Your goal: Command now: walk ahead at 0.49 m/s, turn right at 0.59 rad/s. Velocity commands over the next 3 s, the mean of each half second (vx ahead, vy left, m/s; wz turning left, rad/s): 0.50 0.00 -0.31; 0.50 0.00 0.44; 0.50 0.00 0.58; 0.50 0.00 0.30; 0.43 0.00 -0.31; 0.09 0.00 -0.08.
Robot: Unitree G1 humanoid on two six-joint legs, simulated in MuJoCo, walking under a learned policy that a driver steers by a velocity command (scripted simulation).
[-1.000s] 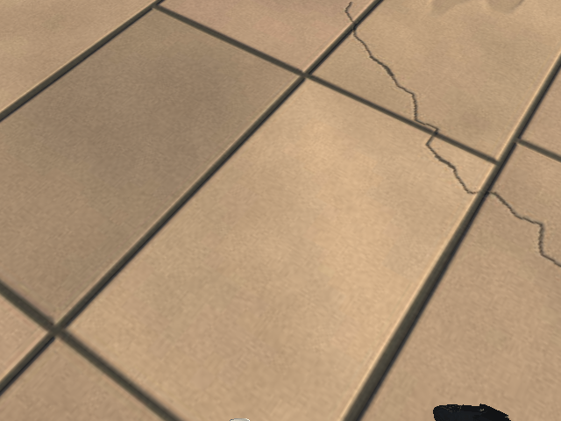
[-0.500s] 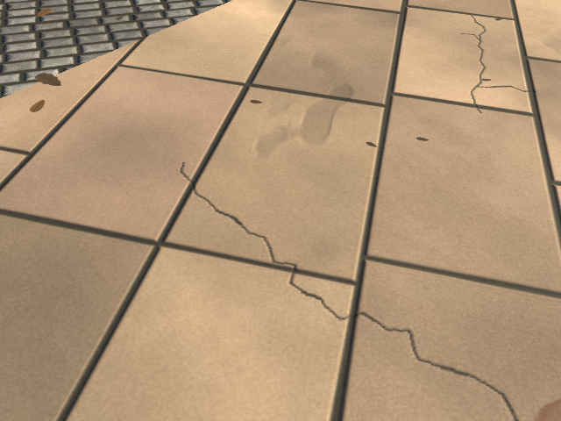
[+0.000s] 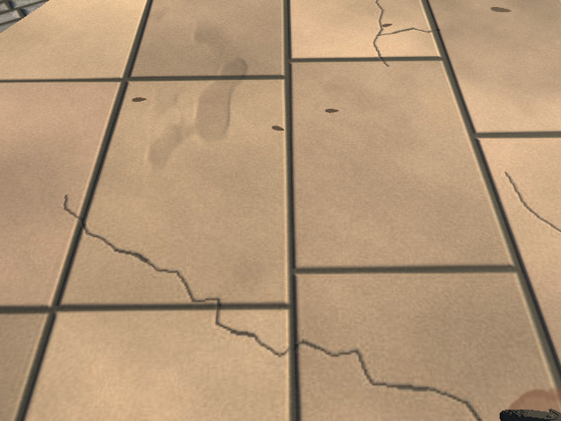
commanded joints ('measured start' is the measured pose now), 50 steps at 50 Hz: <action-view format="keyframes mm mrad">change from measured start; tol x32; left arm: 1 -53 158 34 -100 3 -19 28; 50 -62 182 45 -6 12 -35 43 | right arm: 1 -32 -66 -17 -60 -19 6 -5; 9 -183 -96 -33 -96 10 -16 17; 15 315 -181 -82 36 -2 -14 25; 50 -67 -15 -20 -98 17 77 49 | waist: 1 -34 -39 15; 12 -86 -180 -136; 14 -62 340 -412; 33 26 48 -111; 35 36 -383 -235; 50 25 -90 26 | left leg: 1 -66 -8 60 -211 115 -51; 12 365 -92 61 -690 231 57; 15 948 280 -795 -873 -335 335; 23 333 47 -214 -942 194 282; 31 261 31 -240 -828 11 195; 37 -328 -81 -37 115 -172 46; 50 -108 -23 72 -402 264 25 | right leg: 1 -70 -228 233 -161 250 -164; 11 69 -256 361 114 198 -44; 16 -649 -104 150 1068 -278 119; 32 0 -128 17 118 87 118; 36 347 -558 716 -110 -431 -129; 50 123 -396 -72 -194 236 -23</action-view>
